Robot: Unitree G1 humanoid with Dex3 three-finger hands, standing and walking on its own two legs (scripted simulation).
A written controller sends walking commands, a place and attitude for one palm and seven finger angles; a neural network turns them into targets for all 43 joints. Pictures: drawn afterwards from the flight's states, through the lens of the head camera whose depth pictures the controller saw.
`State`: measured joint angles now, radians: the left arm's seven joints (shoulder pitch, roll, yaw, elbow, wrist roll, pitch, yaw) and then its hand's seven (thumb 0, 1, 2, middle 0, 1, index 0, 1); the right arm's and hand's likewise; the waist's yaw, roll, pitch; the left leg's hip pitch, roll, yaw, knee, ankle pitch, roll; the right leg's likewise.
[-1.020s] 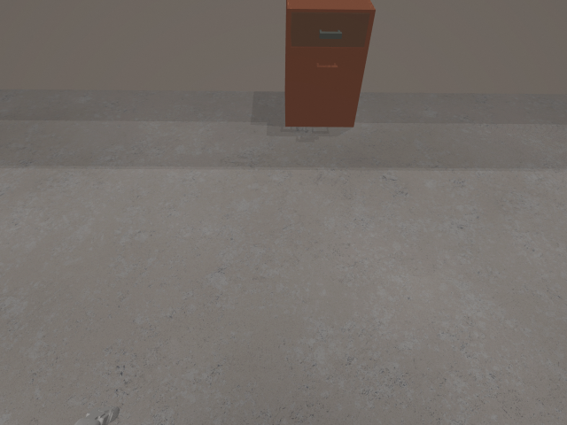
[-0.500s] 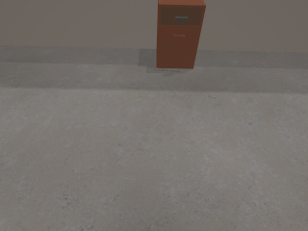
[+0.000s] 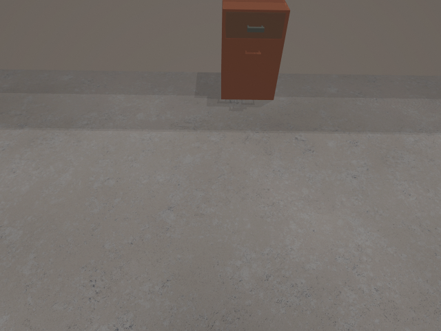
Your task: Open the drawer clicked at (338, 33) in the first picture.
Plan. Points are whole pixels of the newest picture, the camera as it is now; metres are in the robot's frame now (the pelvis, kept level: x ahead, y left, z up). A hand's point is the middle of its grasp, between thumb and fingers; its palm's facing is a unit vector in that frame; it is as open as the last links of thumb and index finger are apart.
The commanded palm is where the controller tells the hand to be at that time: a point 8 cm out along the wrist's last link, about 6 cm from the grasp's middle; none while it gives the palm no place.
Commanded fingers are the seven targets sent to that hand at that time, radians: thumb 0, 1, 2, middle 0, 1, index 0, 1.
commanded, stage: look at it before walking up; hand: left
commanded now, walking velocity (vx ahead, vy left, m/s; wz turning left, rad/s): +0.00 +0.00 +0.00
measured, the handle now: (255, 28) +1.93 -0.13 -0.20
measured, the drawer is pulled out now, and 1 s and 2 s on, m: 0.00 0.00 0.00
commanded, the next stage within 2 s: walk to a spot facing it in 0.42 s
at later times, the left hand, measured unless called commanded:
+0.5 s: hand out of the picture +0.07 +0.25 -0.16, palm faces -0.03 -0.94 -0.33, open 7.4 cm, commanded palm none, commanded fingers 0.00 0.90 0.90 -0.20 -0.30 -0.20 -0.30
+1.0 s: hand out of the picture +0.09 +0.15 -0.18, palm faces -0.07 -0.98 -0.20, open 7.4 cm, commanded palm none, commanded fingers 0.00 0.90 0.90 -0.20 -0.30 -0.20 -0.30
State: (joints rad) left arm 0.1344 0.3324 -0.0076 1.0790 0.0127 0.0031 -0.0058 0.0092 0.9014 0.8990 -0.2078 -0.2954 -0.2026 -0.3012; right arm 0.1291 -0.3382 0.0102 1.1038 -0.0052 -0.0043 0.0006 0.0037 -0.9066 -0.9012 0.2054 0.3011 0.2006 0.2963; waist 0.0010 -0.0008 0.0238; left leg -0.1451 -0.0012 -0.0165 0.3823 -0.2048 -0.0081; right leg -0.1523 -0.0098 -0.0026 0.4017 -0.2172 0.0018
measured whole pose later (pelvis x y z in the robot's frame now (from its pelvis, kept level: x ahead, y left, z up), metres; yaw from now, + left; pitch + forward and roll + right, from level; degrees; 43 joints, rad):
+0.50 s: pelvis +0.00 +0.00 +0.00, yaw +0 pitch -2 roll +0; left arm 0.15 0.34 -0.01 1.09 0.01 0.00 -0.01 0.01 0.90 0.90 -0.21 -0.30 -0.20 -0.30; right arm 0.12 -0.34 0.01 1.11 0.00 0.00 0.00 0.00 -0.91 -0.90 0.21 0.30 0.20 0.30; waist 0.01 0.00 0.03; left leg -0.14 0.00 -0.01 0.37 -0.20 -0.01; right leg -0.14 -0.01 0.00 0.38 -0.21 0.00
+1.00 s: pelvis +0.10 -0.04 -0.01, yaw -9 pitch +0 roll +0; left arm 0.41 0.17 0.03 1.05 0.02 -0.05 -0.01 0.01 0.90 0.90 -0.21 -0.30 -0.20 -0.30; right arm 0.31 -0.21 -0.02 1.12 -0.02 0.01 0.00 0.01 -0.91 -0.90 0.20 0.30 0.20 0.30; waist 0.04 0.01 0.02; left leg -0.40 0.07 0.08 1.11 -0.43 -0.02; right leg -0.15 0.03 -0.03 0.53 -0.38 -0.06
